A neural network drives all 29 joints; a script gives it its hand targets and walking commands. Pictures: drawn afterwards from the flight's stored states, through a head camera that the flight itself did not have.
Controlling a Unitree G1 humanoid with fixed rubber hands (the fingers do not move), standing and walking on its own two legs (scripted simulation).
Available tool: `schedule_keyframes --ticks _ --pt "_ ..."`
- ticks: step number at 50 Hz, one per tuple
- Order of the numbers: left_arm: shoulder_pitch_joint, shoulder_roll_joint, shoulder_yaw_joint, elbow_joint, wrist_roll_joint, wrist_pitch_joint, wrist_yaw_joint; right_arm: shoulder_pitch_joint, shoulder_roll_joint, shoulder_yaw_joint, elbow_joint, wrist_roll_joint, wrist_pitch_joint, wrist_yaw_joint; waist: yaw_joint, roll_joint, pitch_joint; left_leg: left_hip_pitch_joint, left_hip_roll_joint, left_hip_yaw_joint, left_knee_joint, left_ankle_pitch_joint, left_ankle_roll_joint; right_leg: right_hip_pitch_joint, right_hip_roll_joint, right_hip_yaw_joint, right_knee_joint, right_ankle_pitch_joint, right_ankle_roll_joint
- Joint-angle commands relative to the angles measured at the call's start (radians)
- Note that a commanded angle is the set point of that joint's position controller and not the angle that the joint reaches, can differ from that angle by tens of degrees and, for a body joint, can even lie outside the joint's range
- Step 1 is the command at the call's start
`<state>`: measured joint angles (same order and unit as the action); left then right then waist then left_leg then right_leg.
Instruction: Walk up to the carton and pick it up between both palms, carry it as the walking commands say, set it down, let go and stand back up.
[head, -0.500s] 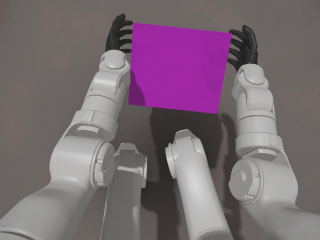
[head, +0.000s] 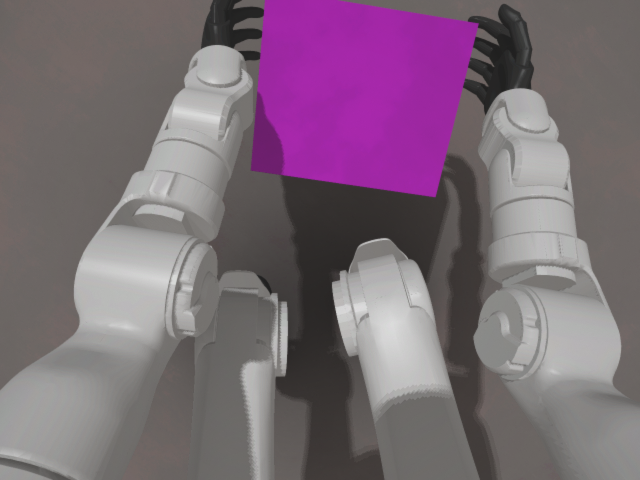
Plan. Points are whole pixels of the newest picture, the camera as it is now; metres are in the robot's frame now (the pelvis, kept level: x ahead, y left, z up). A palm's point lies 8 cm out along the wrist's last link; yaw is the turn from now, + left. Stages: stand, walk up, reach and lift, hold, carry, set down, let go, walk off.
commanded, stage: set down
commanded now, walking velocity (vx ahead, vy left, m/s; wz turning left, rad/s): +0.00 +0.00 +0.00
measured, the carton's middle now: (351, 101) +0.48 -0.12 -0.26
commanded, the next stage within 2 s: none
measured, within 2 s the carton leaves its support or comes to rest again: rests again in 1.90 s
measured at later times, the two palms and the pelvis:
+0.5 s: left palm (228, 60) +0.54 +0.02 -0.19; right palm (495, 101) +0.44 -0.27 -0.20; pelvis +0.00 +0.01 -0.01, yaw -1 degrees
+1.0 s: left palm (213, 46) +0.56 +0.03 -0.21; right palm (478, 84) +0.46 -0.25 -0.21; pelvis +0.01 +0.01 -0.02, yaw -1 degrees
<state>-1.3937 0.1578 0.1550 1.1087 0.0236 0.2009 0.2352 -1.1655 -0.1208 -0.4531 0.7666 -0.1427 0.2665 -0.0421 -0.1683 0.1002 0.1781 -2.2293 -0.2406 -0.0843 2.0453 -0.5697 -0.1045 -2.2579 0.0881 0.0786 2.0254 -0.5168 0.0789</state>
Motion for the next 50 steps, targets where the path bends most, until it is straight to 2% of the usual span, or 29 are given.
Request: schedule_keyframes --ticks 1,4,7,8,11,13,14,15,16,17,18,19,21,25,26,27,28,29,32,33,35,37,38,39,40,41,42,46,50 --pt "-0.680 -0.859 -0.213 -0.216 -0.075 -0.082 -0.246 -0.756 0.651 0.364 -0.080 0.133 -0.088 0.245 -0.113 0.075 -1.146 0.431 0.012 0.159 -0.076 0.246 0.069 0.617 0.004 -0.164 -0.125 0.414 -0.030" --pt "-0.732 -0.852 -0.311 -0.312 -0.105 -0.093 -0.232 -0.693 0.682 0.363 -0.029 0.150 -0.088 0.241 -0.139 0.138 -1.237 0.540 0.020 0.143 -0.084 0.296 0.053 0.626 -0.003 -0.169 -0.098 0.454 -0.037" --pt "-0.628 -0.951 -0.328 -0.217 -0.112 -0.072 -0.235 -0.713 0.653 0.357 -0.050 0.133 -0.106 0.249 -0.165 0.184 -1.204 0.528 0.019 0.141 -0.074 0.342 0.046 0.610 -0.004 -0.177 -0.086 0.486 -0.053" --pt "-0.667 -0.935 -0.321 -0.269 -0.130 -0.084 -0.238 -0.707 0.619 0.387 -0.058 0.137 -0.110 0.245 -0.172 0.122 -1.230 0.524 0.024 0.134 -0.052 0.347 0.046 0.625 -0.004 -0.175 -0.084 0.487 -0.043" --pt "-0.607 -0.921 -0.286 -0.223 -0.122 -0.078 -0.257 -0.620 0.633 0.329 0.016 0.087 -0.091 0.258 -0.201 0.081 -1.081 0.395 0.019 0.123 -0.074 0.303 0.056 0.612 -0.005 -0.169 -0.098 0.466 -0.050" --pt "-0.615 -0.925 -0.299 -0.230 -0.128 -0.086 -0.256 -0.658 0.641 0.345 -0.017 0.095 -0.105 0.257 -0.170 0.093 -1.135 0.423 0.014 0.124 -0.058 0.330 0.057 0.617 -0.012 -0.156 -0.081 0.482 -0.062" --pt "-0.616 -0.909 -0.289 -0.192 -0.124 -0.075 -0.257 -0.669 0.631 0.319 -0.035 0.095 -0.100 0.261 -0.190 0.123 -1.116 0.430 0.018 0.130 -0.058 0.308 0.058 0.585 -0.007 -0.166 -0.081 0.454 -0.061" --pt "-0.601 -0.875 -0.269 -0.205 -0.114 -0.081 -0.255 -0.695 0.616 0.336 -0.039 0.109 -0.103 0.263 -0.133 0.122 -1.110 0.429 0.015 0.128 -0.067 0.313 0.054 0.587 -0.019 -0.165 -0.074 0.456 -0.056" --pt "-0.634 -0.898 -0.280 -0.212 -0.132 -0.081 -0.254 -0.706 0.606 0.338 -0.058 0.111 -0.105 0.266 -0.182 0.116 -1.133 0.419 0.020 0.136 -0.043 0.298 0.057 0.593 -0.014 -0.155 -0.076 0.451 -0.062" --pt "-0.619 -0.876 -0.267 -0.188 -0.111 -0.079 -0.249 -0.696 0.626 0.345 -0.076 0.113 -0.102 0.266 -0.125 0.107 -1.111 0.453 0.020 0.128 -0.055 0.345 0.067 0.574 -0.008 -0.172 -0.068 0.468 -0.052" --pt "-0.590 -0.891 -0.261 -0.161 -0.105 -0.078 -0.246 -0.754 0.582 0.347 -0.095 0.129 -0.109 0.267 -0.140 0.120 -1.085 0.443 0.024 0.127 -0.049 0.312 0.069 0.537 -0.014 -0.165 -0.067 0.421 -0.056" --pt "-0.586 -0.855 -0.231 -0.198 -0.084 -0.087 -0.243 -0.767 0.596 0.358 -0.072 0.128 -0.106 0.273 -0.091 0.078 -1.101 0.422 0.010 0.127 -0.068 0.301 0.076 0.548 -0.017 -0.183 -0.060 0.418 -0.046" --pt "-0.622 -0.842 -0.216 -0.157 -0.065 -0.072 -0.241 -0.795 0.599 0.351 -0.065 0.140 -0.104 0.274 -0.080 0.071 -1.055 0.430 0.023 0.126 -0.074 0.255 0.079 0.549 -0.016 -0.165 -0.081 0.378 -0.053" --pt "-0.650 -0.811 -0.212 -0.177 -0.100 -0.088 -0.251 -0.848 0.566 0.370 -0.082 0.165 -0.114 0.257 -0.110 0.017 -1.077 0.397 0.021 0.139 -0.039 0.214 0.098 0.577 -0.011 -0.180 -0.064 0.355 -0.043" --pt "-0.688 -0.790 -0.229 -0.197 -0.096 -0.083 -0.250 -0.852 0.551 0.378 -0.064 0.178 -0.116 0.255 -0.081 0.043 -1.063 0.386 0.026 0.138 -0.037 0.223 0.088 0.598 -0.013 -0.158 -0.069 0.360 -0.047" --pt "-0.737 -0.777 -0.237 -0.228 -0.108 -0.086 -0.253 -0.780 0.555 0.333 -0.001 0.150 -0.110 0.246 -0.129 0.038 -1.033 0.370 0.030 0.138 -0.027 0.180 0.089 0.558 -0.002 -0.159 -0.078 0.329 -0.055" --pt "-0.731 -0.767 -0.241 -0.214 -0.102 -0.084 -0.259 -0.788 0.572 0.333 -0.009 0.165 -0.110 0.247 -0.095 0.082 -1.011 0.363 0.035 0.139 -0.036 0.160 0.087 0.555 -0.012 -0.146 -0.069 0.319 -0.061" --pt "-0.732 -0.780 -0.229 -0.176 -0.096 -0.080 -0.259 -0.812 0.566 0.329 0.018 0.147 -0.108 0.241 -0.127 0.067 -0.992 0.358 0.031 0.129 -0.042 0.161 0.085 0.575 -0.008 -0.145 -0.081 0.320 -0.052" --pt "-0.706 -0.778 -0.233 -0.216 -0.097 -0.084 -0.268 -0.758 0.590 0.317 0.050 0.145 -0.105 0.252 -0.102 0.083 -0.980 0.364 0.023 0.145 -0.043 0.175 0.089 0.548 -0.006 -0.148 -0.083 0.325 -0.061" --pt "-0.702 -0.786 -0.235 -0.204 -0.113 -0.085 -0.275 -0.774 0.566 0.315 0.046 0.151 -0.111 0.248 -0.141 0.079 -0.991 0.385 0.031 0.136 -0.026 0.184 0.083 0.555 -0.010 -0.157 -0.063 0.328 -0.057" --pt "-0.648 -0.770 -0.208 -0.159 -0.082 -0.079 -0.284 -0.713 0.626 0.294 0.081 0.138 -0.107 0.255 -0.117 0.081 -0.924 0.317 0.032 0.133 -0.018 0.198 0.090 0.519 -0.008 -0.148 -0.059 0.351 -0.057" --pt "-0.607 -0.808 -0.215 -0.106 -0.091 -0.074 -0.293 -0.686 0.584 0.291 0.069 0.117 -0.110 0.258 -0.163 0.090 -0.920 0.320 0.039 0.124 -0.031 0.206 0.080 0.547 -0.017 -0.157 -0.050 0.373 -0.059" --pt "-0.576 -0.810 -0.193 -0.091 -0.084 -0.069 -0.295 -0.720 0.551 0.280 0.054 0.114 -0.113 0.266 -0.137 0.126 -0.915 0.332 0.028 0.136 -0.019 0.206 0.083 0.498 -0.010 -0.149 -0.054 0.344 -0.068" --pt "-0.597 -0.824 -0.212 -0.110 -0.089 -0.078 -0.299 -0.679 0.579 0.285 0.090 0.096 -0.109 0.263 -0.172 0.094 -0.922 0.316 0.033 0.128 -0.016 0.219 0.083 0.520 -0.014 -0.147 -0.049 0.380 -0.066" --pt "-0.594 -0.829 -0.227 -0.125 -0.078 -0.080 -0.298 -0.663 0.617 0.280 0.093 0.101 -0.111 0.267 -0.134 0.129 -0.939 0.326 0.027 0.129 -0.033 0.249 0.073 0.503 -0.012 -0.148 -0.046 0.402 -0.070" --pt "-0.611 -0.829 -0.228 -0.143 -0.099 -0.085 -0.304 -0.673 0.569 0.288 0.060 0.095 -0.114 0.264 -0.179 0.115 -0.944 0.329 0.031 0.117 -0.013 0.274 0.078 0.513 -0.009 -0.149 -0.051 0.422 -0.069" --pt "-0.575 -0.812 -0.207 -0.110 -0.087 -0.089 -0.296 -0.694 0.598 0.304 0.068 0.105 -0.117 0.268 -0.122 0.105 -0.922 0.319 0.022 0.125 -0.036 0.258 0.077 0.526 -0.019 -0.138 -0.061 0.406 -0.067" --pt "-0.574 -0.812 -0.223 -0.106 -0.094 -0.088 -0.292 -0.650 0.531 0.303 0.040 0.090 -0.125 0.270 -0.165 0.088 -0.901 0.329 0.037 0.113 -0.016 0.296 0.075 0.486 -0.015 -0.147 -0.038 0.439 -0.067" --pt "-0.520 -0.792 -0.185 -0.060 -0.071 -0.086 -0.295 -0.687 0.520 0.275 0.074 0.094 -0.119 0.269 -0.120 0.125 -0.842 0.332 0.029 0.123 -0.026 0.257 0.084 0.465 -0.022 -0.139 -0.042 0.389 -0.066"
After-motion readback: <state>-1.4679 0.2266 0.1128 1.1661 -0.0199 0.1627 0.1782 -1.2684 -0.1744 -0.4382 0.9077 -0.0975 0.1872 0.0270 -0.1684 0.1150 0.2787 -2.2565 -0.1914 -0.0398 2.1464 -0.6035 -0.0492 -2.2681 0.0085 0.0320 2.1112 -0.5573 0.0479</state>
